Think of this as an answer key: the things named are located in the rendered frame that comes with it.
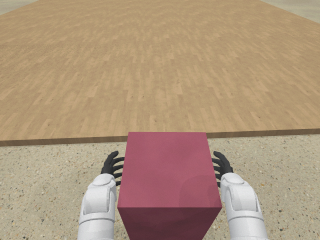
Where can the robot right hand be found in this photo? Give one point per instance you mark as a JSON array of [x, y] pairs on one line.
[[224, 166]]

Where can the robot left forearm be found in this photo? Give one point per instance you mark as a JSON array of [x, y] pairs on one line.
[[97, 214]]

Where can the robot left hand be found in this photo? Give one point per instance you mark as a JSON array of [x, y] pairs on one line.
[[109, 168]]

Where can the robot right forearm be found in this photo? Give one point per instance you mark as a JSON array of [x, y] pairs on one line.
[[243, 211]]

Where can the carton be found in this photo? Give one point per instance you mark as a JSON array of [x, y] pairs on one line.
[[168, 188]]

